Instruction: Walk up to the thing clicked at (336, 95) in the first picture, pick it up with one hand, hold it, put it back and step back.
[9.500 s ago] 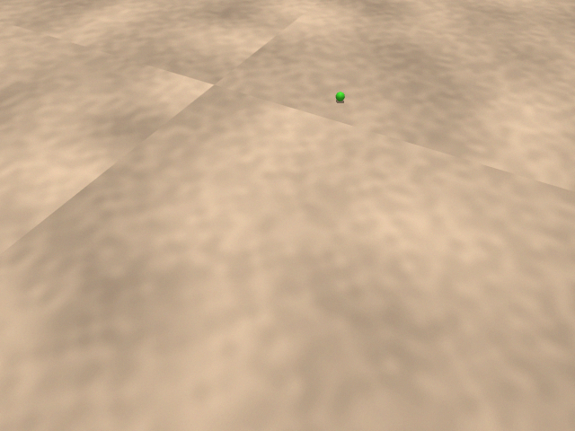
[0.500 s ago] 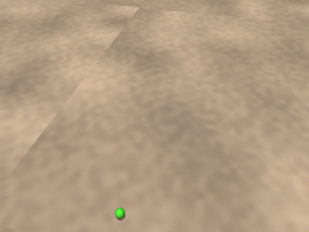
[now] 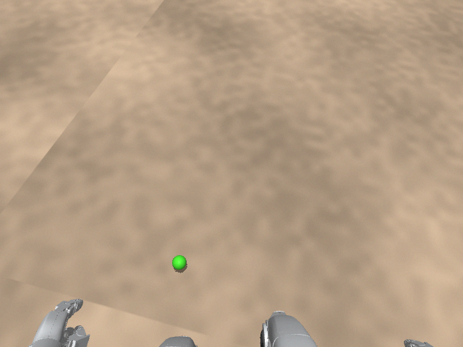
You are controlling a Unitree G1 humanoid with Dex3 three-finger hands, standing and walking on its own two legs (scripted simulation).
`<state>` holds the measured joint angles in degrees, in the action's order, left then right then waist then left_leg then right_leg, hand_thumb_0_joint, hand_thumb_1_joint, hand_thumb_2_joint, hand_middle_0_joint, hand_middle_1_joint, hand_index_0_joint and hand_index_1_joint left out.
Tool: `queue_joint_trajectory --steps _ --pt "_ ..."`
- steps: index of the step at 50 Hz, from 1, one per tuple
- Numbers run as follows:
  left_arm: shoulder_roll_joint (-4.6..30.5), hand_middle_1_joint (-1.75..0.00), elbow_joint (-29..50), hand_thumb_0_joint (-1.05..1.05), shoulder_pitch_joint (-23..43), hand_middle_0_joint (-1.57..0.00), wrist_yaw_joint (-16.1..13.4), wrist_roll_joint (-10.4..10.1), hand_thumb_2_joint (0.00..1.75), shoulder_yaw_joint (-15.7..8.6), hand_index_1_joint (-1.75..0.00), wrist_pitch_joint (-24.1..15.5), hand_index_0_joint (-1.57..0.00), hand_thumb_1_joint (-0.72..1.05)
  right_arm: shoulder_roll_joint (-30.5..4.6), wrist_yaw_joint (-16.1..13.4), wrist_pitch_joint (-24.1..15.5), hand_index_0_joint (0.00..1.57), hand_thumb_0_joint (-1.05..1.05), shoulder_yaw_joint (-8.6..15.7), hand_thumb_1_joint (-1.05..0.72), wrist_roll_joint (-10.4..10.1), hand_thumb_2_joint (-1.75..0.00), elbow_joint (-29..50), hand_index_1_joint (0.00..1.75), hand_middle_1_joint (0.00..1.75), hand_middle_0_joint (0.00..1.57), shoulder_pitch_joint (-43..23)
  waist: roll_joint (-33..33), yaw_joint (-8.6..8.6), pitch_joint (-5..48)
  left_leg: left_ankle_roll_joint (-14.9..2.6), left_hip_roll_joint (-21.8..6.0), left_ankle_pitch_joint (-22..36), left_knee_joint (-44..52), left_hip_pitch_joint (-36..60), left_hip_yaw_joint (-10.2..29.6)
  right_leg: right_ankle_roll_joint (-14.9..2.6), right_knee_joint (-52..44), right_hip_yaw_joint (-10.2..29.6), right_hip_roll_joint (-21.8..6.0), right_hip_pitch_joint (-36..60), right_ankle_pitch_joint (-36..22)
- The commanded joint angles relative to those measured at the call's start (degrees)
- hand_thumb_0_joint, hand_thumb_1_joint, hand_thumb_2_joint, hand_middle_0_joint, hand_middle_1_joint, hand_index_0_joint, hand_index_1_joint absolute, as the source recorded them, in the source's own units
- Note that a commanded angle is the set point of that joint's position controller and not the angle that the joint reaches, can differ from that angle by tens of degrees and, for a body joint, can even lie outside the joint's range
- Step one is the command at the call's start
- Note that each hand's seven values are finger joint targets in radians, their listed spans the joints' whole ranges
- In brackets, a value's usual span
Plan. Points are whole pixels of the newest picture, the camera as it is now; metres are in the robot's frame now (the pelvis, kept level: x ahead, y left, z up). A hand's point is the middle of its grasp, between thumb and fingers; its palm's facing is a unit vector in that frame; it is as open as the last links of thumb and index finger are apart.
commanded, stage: walk up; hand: left
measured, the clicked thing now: (179, 262) +0.44 +0.18 -0.72
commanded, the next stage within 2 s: stand in 1.70 s
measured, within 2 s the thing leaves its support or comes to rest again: neither
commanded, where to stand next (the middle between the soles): +0.05 -0.04 m, yaw -3 degrees
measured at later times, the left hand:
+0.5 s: hand out of the picture +0.06 +0.22 -0.12, palm faces -0.11 -0.93 -0.36, open 7.3 cm
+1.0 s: hand out of the picture +0.07 +0.22 -0.12, palm faces -0.05 -0.94 -0.34, open 7.3 cm
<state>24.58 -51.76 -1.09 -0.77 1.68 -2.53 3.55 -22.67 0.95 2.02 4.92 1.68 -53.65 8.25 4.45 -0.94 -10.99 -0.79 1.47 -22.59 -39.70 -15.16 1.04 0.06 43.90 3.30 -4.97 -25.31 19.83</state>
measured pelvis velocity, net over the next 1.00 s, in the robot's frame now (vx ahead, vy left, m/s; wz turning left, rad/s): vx -0.03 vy -0.04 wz -0.06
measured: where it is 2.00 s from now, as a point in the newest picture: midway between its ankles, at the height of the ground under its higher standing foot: outside the picture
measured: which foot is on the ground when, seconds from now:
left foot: down 0.00-1.00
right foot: up 0.00-0.30, down 0.32-1.00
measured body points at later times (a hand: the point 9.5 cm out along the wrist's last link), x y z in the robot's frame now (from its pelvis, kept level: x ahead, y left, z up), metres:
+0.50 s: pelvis -0.04 -0.03 +0.02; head -0.02 -0.04 +0.47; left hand +0.06 +0.27 -0.10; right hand +0.00 -0.35 -0.10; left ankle -0.03 +0.11 -0.69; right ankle -0.05 -0.14 -0.71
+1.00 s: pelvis -0.03 -0.04 +0.03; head -0.03 -0.03 +0.48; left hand +0.07 +0.26 -0.10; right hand +0.05 -0.34 -0.09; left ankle -0.02 +0.10 -0.71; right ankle -0.05 -0.14 -0.71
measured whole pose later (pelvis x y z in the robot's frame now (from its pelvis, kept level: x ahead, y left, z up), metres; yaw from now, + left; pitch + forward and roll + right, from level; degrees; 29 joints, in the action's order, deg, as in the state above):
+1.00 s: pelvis -0.03 -0.04 +0.03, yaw -3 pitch -3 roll +0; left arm 20.5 -60.9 -7.0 0.9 0.6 -1.4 -0.1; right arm -20.8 0.1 -1.9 0.2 0.6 -58.4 8.2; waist -0.1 0.5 -3.2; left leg 1.5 -1.6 -12.9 -23.6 -7.7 1.8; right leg -1.1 22.5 0.5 1.5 -5.4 14.0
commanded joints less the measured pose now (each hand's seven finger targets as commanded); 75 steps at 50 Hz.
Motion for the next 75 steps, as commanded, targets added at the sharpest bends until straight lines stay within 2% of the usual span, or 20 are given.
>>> queue_joint_trajectory --steps 1,3,8,11,15,16,17,18,19,21,24,27,28,29,30,32,34,36,46,75 --pt "9.98 -0.30 3.89 0.00 -1.37 -0.20 -0.87 -0.70 0.90 -3.28 -0.30 0.18 -0.20 0.90 -19.04 -1.86 -2.54 0.20 0.00 4.05 -0.90 0.46 -0.90 5.21 0.30 0.30 0.20 -0.34 -13.85 -0.32 10.75 -12.95 -21.56 23.52 20.57 -2.55 25.70 -1.53 21.25 10.80 7.98 1.65 14.56" --pt "10.11 -0.30 2.30 0.00 -5.97 -0.20 -0.50 -1.47 0.90 -3.19 -0.30 -0.13 -0.20 0.90 -15.40 -2.67 -3.21 0.20 0.00 3.13 -0.90 0.22 -0.90 6.10 0.30 0.30 0.20 -3.57 -13.11 2.64 10.50 -9.53 -15.34 29.58 15.26 5.50 14.01 -1.16 22.96 9.60 8.78 -4.03 7.43" --pt "9.84 -0.30 5.09 0.00 -2.64 -0.20 0.88 0.18 0.90 -3.69 -0.30 -1.10 -0.20 0.90 -15.37 -3.27 -4.29 0.20 0.00 3.87 -0.90 0.07 -0.90 5.50 0.30 0.30 0.20 7.94 -11.91 -2.07 12.49 -11.39 -17.95 33.53 12.78 18.47 15.29 0.20 9.72 5.49 6.71 -4.44 10.53" --pt "9.01 -0.30 5.33 0.00 -3.11 -0.20 1.37 0.20 0.90 -3.63 -0.30 -1.62 -0.20 0.90 -15.96 -3.21 -4.53 0.20 0.00 3.49 -0.90 0.25 -0.90 6.30 0.30 0.30 0.20 8.88 -13.11 -2.52 11.88 -11.46 -18.24 33.39 12.52 15.54 13.57 -0.70 1.40 1.52 6.28 0.39 11.44" --pt "6.09 -0.30 0.54 0.00 -12.65 -0.20 1.44 -0.14 0.90 -3.59 -0.30 -2.88 -0.20 0.90 -13.83 -2.53 -3.63 0.20 0.00 1.65 -0.90 -0.19 -0.90 8.64 0.30 0.30 0.20 2.25 -12.91 2.85 12.90 -7.67 -13.82 24.31 7.62 0.88 6.46 -2.84 -20.42 -3.44 6.72 20.55 -1.75" --pt "8.25 -0.30 0.00 0.00 -14.47 -0.20 1.16 0.29 0.90 -4.22 -0.30 -3.59 -0.20 0.90 -10.85 -2.49 -3.30 0.20 0.00 0.43 -0.90 -0.65 -0.90 8.70 0.30 0.30 0.20 3.15 -6.78 3.55 13.23 -4.32 -10.57 15.33 2.81 -3.97 4.23 -3.59 -24.29 3.42 3.57 25.87 -4.44" --pt "13.02 -0.30 1.56 0.00 -12.48 -0.20 1.04 1.04 0.90 -5.01 -0.30 -4.36 -0.20 0.90 -7.94 -2.20 -3.14 0.20 0.00 -0.47 -0.90 -1.35 -0.90 9.63 0.30 0.30 0.20 3.42 4.88 2.46 11.50 -0.24 -3.28 1.29 -4.59 -12.83 -0.29 -8.21 -27.65 21.93 -7.43 26.05 -3.76" --pt "15.52 -0.30 2.48 0.00 -9.39 -0.20 1.28 0.64 0.90 -5.02 -0.30 -4.28 -0.20 0.90 -10.63 -3.07 -2.78 0.20 0.00 0.43 -0.90 -1.22 -0.90 8.74 0.30 0.30 0.20 0.92 4.82 3.43 9.64 0.20 -2.24 -13.23 -10.82 -8.13 1.25 -15.86 -28.83 27.58 -15.23 13.84 0.44" --pt "13.57 -0.30 3.37 0.00 -7.73 -0.20 1.52 0.51 0.90 -4.66 -0.30 -4.34 -0.20 0.90 -11.85 -2.97 -2.87 0.20 0.00 0.86 -0.90 -1.14 -0.90 7.06 0.30 0.30 0.20 1.98 2.23 2.44 7.25 0.21 -2.61 -13.07 -13.62 -5.19 4.16 -16.57 -28.20 25.28 -14.62 9.95 0.13" --pt "10.47 -0.30 3.68 0.00 -5.83 -0.20 1.16 0.14 0.90 -3.69 -0.30 -4.61 -0.20 0.90 -10.80 -2.47 -3.50 0.20 0.00 0.12 -0.90 -1.63 -0.90 5.35 0.30 0.30 0.20 3.69 2.77 1.26 6.40 -0.07 -2.27 -8.93 -9.68 -7.43 4.45 -12.75 -25.32 15.39 -8.47 14.21 -6.87" --pt "11.00 -0.30 3.79 0.00 -7.76 -0.20 1.30 0.26 0.90 -3.82 -0.30 -4.69 -0.20 0.90 -10.45 -2.10 -4.39 0.20 0.00 -0.36 -0.90 -1.15 -0.90 3.89 0.30 0.30 0.20 5.16 6.28 2.25 8.21 0.55 -2.08 -5.00 -0.14 -3.52 0.62 -11.18 -23.91 11.53 -6.45 15.57 -12.06" --pt "9.71 -0.30 4.45 0.00 -4.40 -0.20 1.67 -0.91 0.90 -3.05 -0.30 -3.89 -0.20 0.90 -9.00 -2.24 -5.38 0.20 0.00 -0.25 -0.90 -0.48 -0.90 1.56 0.30 0.30 0.20 8.80 2.92 -1.09 10.31 -0.16 -1.23 9.97 18.60 8.78 -0.69 -7.97 -17.72 7.34 -5.01 11.05 -15.33" --pt "7.38 -0.30 4.76 0.00 -4.61 -0.20 1.77 -1.33 0.90 -2.21 -0.30 -3.81 -0.20 0.90 -10.75 -2.44 -5.80 0.20 0.00 0.40 -0.90 -0.02 -0.90 1.43 0.30 0.30 0.20 8.81 -0.90 -1.12 11.69 -1.50 -5.04 15.05 20.53 15.00 5.72 -5.25 -14.63 5.80 -2.93 6.38 -14.77" --pt "4.77 -0.30 4.74 0.00 -5.76 -0.20 1.82 -2.02 0.90 -1.55 -0.30 -3.76 -0.20 0.90 -13.55 -2.68 -6.40 0.20 0.00 0.72 -0.90 0.45 -0.90 2.35 0.30 0.30 0.20 7.34 -8.57 0.24 12.85 -4.81 -14.47 16.31 24.18 15.74 18.52 -1.99 -9.41 2.44 2.46 3.35 -7.55" --pt "6.47 -0.30 2.54 0.00 -7.64 -0.20 1.49 -2.17 0.90 -2.10 -0.30 -3.25 -0.20 0.90 -15.72 -2.37 -6.48 0.20 0.00 0.67 -0.90 -0.29 -0.90 3.27 0.30 0.30 0.20 2.94 -8.81 2.27 11.28 -10.04 -19.50 8.33 23.85 7.09 21.67 -1.41 -10.23 -0.01 3.40 8.87 4.62" --pt "6.95 -0.30 0.65 0.00 -8.56 -0.20 1.49 -1.14 0.90 -2.19 -0.30 -4.20 -0.20 0.90 -13.38 -1.70 -6.01 0.20 0.00 -0.41 -0.90 -0.65 -0.90 3.17 0.30 0.30 0.20 -1.06 -7.99 3.84 9.27 -7.14 -14.47 9.86 20.91 1.97 13.29 -2.58 -18.05 1.61 2.17 16.05 1.31" --pt "8.62 -0.30 -0.41 0.00 -6.79 -0.20 1.53 -1.03 0.90 -2.47 -0.30 -5.11 -0.20 0.90 -10.93 -1.62 -5.49 0.20 0.00 -1.35 -0.90 -1.06 -0.90 2.81 0.30 0.30 0.20 -1.08 -8.04 2.34 7.65 -1.99 -7.48 12.32 17.41 0.02 5.94 -3.88 -23.90 5.58 0.02 17.76 -7.45" --pt "9.67 -0.30 -0.57 0.00 -4.61 -0.20 1.59 -1.01 0.90 -2.38 -0.30 -5.24 -0.20 0.90 -10.44 -1.43 -5.38 0.20 0.00 -1.56 -0.90 -1.00 -0.90 1.56 0.30 0.30 0.20 0.31 -7.67 1.06 8.11 -0.84 -5.54 8.24 18.16 2.74 4.20 -4.80 -24.42 7.04 -2.07 16.11 -7.07" --pt "8.01 -0.30 -4.76 0.00 -3.55 -0.20 1.02 -1.43 0.90 -1.70 -0.30 -5.26 -0.20 0.90 -10.07 -1.82 -5.31 0.20 0.00 -1.76 -0.90 -1.19 -0.90 -0.83 0.30 0.30 0.20 -1.23 -3.33 1.28 12.99 -1.63 -7.87 23.60 17.80 9.12 3.97 -3.00 -24.85 3.10 -0.99 20.29 -20.94" --pt "7.38 -0.30 -8.53 0.00 -1.71 -0.20 0.87 -1.24 0.90 -1.24 -0.30 -4.68 -0.20 0.90 -9.72 -2.00 -5.07 0.20 0.00 -2.19 -0.90 -0.94 -0.90 -5.40 0.30 0.30 0.20 -3.14 -5.29 1.10 13.39 -1.21 -8.30 22.71 22.55 10.05 4.26 -2.16 -27.05 2.34 -0.97 21.97 -17.85"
